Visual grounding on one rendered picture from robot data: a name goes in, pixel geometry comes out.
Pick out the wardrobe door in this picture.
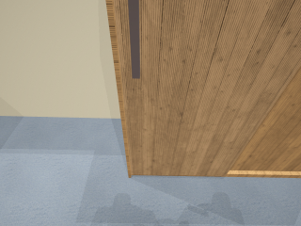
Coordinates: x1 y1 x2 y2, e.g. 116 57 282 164
113 0 301 176
230 66 301 171

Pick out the handle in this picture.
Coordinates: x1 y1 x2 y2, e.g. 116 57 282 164
128 0 140 79

